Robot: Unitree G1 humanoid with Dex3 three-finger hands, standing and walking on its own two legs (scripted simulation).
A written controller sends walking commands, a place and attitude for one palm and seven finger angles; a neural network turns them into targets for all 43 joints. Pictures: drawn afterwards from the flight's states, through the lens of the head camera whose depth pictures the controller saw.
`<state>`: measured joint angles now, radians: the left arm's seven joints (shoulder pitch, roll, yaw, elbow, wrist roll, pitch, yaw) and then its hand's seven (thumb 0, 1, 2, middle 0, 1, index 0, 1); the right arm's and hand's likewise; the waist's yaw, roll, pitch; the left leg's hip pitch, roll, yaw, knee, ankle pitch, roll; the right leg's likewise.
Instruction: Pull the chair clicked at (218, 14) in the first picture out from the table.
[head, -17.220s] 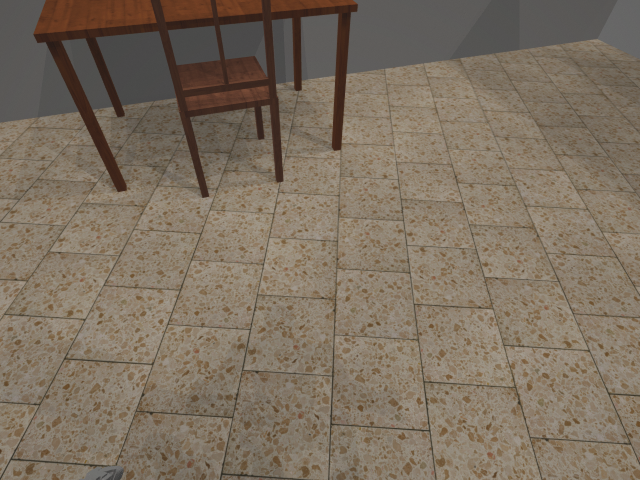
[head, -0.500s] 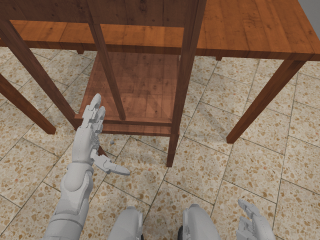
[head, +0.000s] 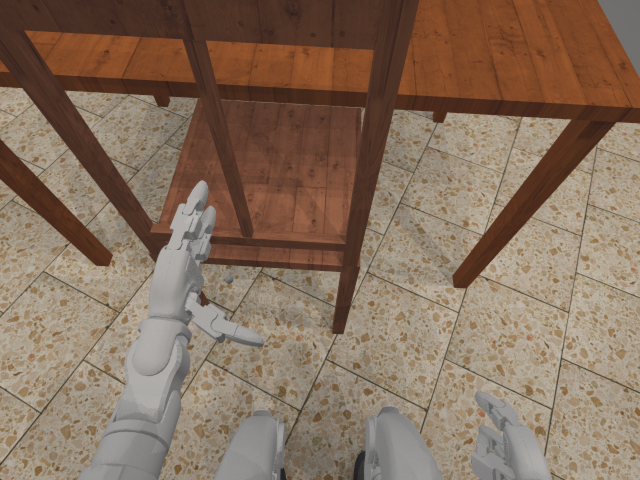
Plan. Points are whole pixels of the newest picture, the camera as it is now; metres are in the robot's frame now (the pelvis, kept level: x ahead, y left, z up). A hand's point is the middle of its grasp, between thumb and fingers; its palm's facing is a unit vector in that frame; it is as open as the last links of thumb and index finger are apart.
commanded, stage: push the fingers through the gap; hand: left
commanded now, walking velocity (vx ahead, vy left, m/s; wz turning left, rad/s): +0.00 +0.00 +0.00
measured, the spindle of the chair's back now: (229, 164) +0.50 +0.14 +0.06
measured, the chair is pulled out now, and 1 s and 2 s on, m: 0.00 0.00 0.00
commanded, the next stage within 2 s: hook a spindle and tug to test in 1.44 s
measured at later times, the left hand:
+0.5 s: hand (235, 238) +0.40 +0.12 +0.03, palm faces -0.05 -1.00 -0.04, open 16.9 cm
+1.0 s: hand (246, 202) +0.46 +0.11 +0.03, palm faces -0.03 -1.00 -0.04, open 16.9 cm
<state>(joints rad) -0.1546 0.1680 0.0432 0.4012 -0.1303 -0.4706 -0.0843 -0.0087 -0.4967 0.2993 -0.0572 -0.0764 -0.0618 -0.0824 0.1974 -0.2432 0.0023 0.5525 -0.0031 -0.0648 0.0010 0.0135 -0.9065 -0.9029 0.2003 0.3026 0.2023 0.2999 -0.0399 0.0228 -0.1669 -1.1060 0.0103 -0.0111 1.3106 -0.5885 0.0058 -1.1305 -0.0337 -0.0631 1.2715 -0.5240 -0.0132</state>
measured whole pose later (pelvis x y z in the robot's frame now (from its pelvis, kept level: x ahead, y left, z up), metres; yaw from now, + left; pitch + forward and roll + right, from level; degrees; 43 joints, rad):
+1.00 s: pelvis +0.00 +0.00 +0.00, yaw -1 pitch +25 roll -1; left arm -0.64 0.23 0.22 0.90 -0.07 -0.53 -0.04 -0.01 -0.50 0.30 -0.06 -0.08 -0.06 -0.08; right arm 0.27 -0.24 0.00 0.62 -0.03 -0.01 0.03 0.01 -0.91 -0.90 0.20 0.30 0.20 0.30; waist -0.12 0.03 -0.15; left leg -1.17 0.02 0.01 1.31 -0.58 0.01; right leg -1.20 -0.02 -0.04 1.26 -0.50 -0.01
